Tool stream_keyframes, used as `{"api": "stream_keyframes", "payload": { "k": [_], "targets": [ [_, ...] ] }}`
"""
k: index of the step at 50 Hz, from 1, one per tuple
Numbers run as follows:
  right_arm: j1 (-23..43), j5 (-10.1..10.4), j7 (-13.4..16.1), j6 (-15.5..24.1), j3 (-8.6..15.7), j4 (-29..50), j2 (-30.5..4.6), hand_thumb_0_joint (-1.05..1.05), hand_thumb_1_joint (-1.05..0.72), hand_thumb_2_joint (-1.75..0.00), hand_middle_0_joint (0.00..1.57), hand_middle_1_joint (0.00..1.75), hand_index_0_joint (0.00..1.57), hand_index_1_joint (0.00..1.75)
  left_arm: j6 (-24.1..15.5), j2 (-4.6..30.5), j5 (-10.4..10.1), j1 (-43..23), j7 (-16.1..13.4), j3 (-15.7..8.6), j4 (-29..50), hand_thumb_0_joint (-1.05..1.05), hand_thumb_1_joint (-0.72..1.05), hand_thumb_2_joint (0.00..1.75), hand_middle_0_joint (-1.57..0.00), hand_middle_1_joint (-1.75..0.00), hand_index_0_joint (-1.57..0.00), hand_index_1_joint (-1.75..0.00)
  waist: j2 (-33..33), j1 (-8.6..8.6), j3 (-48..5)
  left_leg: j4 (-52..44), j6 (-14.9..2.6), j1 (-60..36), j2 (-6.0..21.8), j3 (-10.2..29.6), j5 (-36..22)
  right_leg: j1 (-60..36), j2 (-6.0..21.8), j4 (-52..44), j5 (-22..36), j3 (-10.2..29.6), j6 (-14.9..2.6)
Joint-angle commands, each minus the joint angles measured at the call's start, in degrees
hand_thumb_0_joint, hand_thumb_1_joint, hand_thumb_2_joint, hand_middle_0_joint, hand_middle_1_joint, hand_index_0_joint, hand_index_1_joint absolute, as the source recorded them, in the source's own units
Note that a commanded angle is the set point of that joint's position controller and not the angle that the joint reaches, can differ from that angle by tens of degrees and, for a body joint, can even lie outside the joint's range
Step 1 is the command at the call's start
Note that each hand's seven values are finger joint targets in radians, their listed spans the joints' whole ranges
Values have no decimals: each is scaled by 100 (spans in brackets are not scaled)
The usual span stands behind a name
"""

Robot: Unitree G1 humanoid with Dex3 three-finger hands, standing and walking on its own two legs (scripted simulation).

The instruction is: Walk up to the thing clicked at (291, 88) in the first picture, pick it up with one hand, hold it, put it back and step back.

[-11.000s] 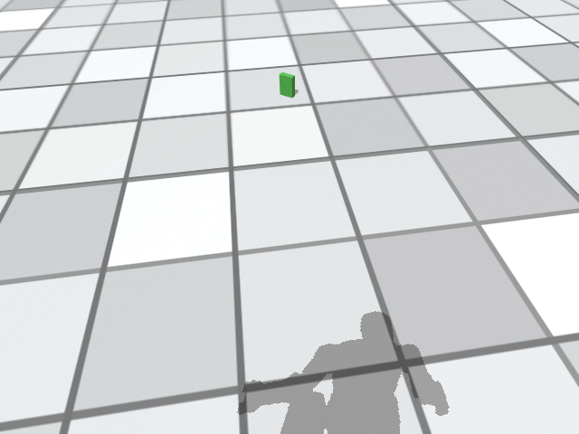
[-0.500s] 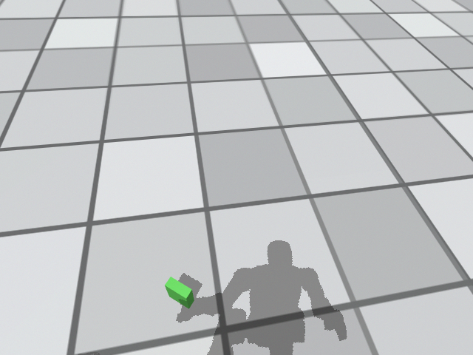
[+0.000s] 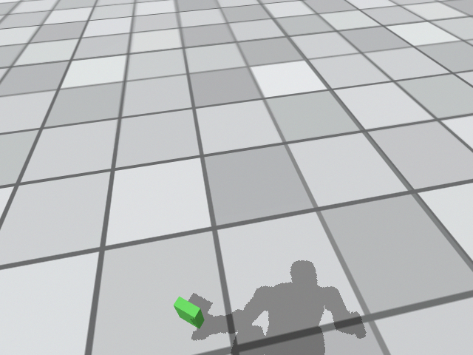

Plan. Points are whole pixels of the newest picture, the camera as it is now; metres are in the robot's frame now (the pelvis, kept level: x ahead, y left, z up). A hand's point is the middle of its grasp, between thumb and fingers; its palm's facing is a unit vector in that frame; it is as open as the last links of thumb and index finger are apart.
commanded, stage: walk up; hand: left
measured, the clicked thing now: (189, 312) +0.42 +0.23 -0.71
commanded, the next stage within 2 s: stand in 0.90 s
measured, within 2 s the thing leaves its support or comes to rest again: neither
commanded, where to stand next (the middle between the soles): +0.03 +0.00 m, yaw -1 degrees
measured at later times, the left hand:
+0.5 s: hand out of the picture +0.09 +0.25 -0.15, palm faces -0.03 -0.94 -0.34, open 7.4 cm
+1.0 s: hand out of the picture +0.08 +0.25 -0.15, palm faces -0.05 -0.94 -0.34, open 7.4 cm
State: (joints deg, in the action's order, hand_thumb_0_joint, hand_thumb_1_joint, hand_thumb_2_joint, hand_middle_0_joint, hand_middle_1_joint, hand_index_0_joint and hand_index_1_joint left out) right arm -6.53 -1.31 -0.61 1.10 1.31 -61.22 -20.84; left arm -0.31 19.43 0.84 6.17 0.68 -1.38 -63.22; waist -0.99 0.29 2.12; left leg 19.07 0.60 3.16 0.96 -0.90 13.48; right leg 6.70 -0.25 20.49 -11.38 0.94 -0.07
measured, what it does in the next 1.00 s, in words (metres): stands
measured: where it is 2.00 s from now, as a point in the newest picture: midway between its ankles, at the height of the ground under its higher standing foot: outside the picture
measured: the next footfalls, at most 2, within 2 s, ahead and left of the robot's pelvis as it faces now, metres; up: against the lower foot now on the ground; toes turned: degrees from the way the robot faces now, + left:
none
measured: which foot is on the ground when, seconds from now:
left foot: down 0.00-1.00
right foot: down 0.00-1.00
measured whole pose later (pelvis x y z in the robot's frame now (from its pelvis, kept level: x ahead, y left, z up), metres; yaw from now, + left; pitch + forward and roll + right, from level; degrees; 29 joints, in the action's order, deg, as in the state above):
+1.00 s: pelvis +0.00 +0.00 +0.00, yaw -2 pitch -2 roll +0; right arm -7.2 -0.8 -0.2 0.6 1.0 -63.8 -20.2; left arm -0.3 19.2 0.5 5.9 0.3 -0.5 -64.3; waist -0.4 -0.5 3.5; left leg 17.1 0.5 2.4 1.1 -2.8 12.5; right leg 7.2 -0.5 19.7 -10.2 2.8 0.2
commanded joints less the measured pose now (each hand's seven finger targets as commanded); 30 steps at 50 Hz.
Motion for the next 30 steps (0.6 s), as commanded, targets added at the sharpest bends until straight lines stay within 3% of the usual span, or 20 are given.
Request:
{"api": "stream_keyframes", "payload": {
  "k": [1,9,30],
  "targets": [
    [218,29,94,116,205,336,-1090,0,-90,-90,20,30,20,30,-159,1255,-12,-330,-90,-237,347,0,90,90,-20,-30,-20,-30,215,-31,-334,-278,-170,54,564,354,-776,-104,697,-379,1227,634,-220],
    [176,46,130,112,235,271,-1134,0,-90,-90,20,30,20,30,-150,1230,-20,-239,-119,-248,292,0,90,90,-20,-30,-20,-30,83,-23,-480,-237,-200,-150,659,286,-1371,-205,662,-243,1738,525,-220],
    [107,46,132,127,214,172,-1126,0,-90,-90,20,30,20,30,-104,1175,-34,-297,-98,-205,253,0,90,90,-20,-30,-20,-30,146,-12,-242,-439,-234,-43,653,280,-776,11,553,-241,1162,658,-196]
  ]
}}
